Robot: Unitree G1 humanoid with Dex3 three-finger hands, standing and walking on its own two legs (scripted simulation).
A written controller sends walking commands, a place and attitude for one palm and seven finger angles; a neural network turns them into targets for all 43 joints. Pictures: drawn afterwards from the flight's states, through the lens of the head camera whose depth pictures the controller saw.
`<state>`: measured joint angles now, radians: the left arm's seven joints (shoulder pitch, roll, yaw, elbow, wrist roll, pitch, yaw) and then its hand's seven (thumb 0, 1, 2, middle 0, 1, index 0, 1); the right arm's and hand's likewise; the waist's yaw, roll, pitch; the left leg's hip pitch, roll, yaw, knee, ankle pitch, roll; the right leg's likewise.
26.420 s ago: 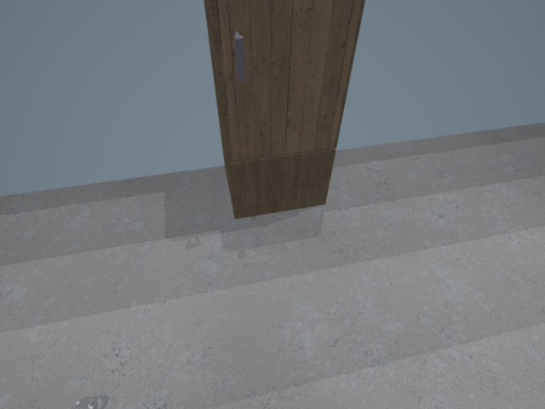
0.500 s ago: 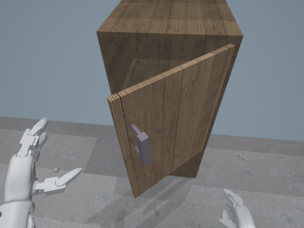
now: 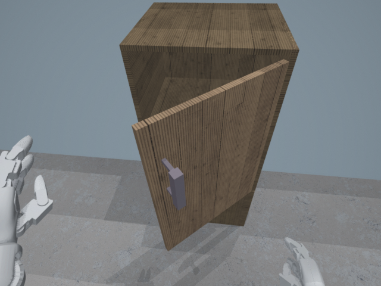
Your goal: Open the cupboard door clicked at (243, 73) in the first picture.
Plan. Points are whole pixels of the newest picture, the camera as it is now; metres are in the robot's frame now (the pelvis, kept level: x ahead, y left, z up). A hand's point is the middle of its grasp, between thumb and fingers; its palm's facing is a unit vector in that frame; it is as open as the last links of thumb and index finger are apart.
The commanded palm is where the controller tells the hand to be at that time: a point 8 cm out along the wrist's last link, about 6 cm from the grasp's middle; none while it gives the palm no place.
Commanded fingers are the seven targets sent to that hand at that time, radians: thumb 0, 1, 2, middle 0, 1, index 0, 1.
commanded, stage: draw the hand back to the body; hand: left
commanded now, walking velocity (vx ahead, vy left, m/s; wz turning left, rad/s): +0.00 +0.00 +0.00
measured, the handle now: (172, 183) +0.32 +0.09 +0.03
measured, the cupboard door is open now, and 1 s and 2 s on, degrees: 42 42 42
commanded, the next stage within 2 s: step back with the hand held close in 0.16 s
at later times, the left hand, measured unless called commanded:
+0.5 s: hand (42, 208) +0.18 +0.27 +0.15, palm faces +0.40 -0.77 -0.49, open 7.5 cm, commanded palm +0.11 +0.30 +0.17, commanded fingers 0.00 0.90 0.90 -0.20 -0.30 -0.20 -0.30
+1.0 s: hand out of the picture +0.10 +0.28 +0.15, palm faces +0.45 -0.73 -0.52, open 7.5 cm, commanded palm +0.03 +0.32 +0.17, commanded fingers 0.00 0.90 0.90 -0.20 -0.30 -0.20 -0.30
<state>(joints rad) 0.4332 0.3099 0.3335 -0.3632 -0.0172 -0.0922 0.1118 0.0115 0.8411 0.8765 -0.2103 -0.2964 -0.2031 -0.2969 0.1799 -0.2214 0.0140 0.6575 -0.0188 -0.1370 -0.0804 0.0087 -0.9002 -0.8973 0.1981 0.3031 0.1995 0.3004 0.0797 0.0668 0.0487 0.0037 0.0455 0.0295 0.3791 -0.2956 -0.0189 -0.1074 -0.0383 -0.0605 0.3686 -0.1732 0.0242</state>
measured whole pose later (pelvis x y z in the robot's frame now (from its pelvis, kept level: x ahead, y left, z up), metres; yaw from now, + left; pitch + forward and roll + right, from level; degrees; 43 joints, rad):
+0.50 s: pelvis -0.03 +0.01 +0.00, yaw +0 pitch -1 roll -1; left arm 0.50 0.37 0.40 -0.43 -0.02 -0.16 0.11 0.01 0.89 0.90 -0.21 -0.30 -0.21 -0.30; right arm 0.15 -0.23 0.01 0.58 -0.02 -0.07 -0.08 0.01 -0.90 -0.90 0.20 0.30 0.20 0.30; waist 0.02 0.04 0.06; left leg -0.14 0.04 0.04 0.44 -0.28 -0.01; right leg -0.24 -0.05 -0.05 0.38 -0.12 0.03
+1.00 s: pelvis -0.11 +0.01 -0.02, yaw +2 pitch -1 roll +0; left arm 0.52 0.41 0.45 -0.51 0.02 -0.23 0.15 0.01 0.88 0.90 -0.22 -0.30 -0.21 -0.30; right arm 0.23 -0.21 0.00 0.56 0.00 -0.09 -0.09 0.01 -0.90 -0.90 0.20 0.30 0.20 0.30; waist 0.00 -0.02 0.08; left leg -0.37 0.00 0.02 0.64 -0.25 0.02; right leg -0.43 -0.05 0.01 0.53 -0.10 0.04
